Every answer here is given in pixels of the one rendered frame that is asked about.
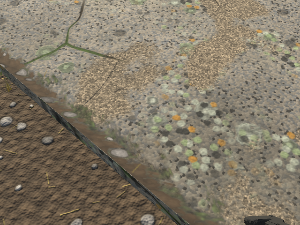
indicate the right robot hand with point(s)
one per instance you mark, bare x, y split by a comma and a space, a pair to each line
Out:
264, 220

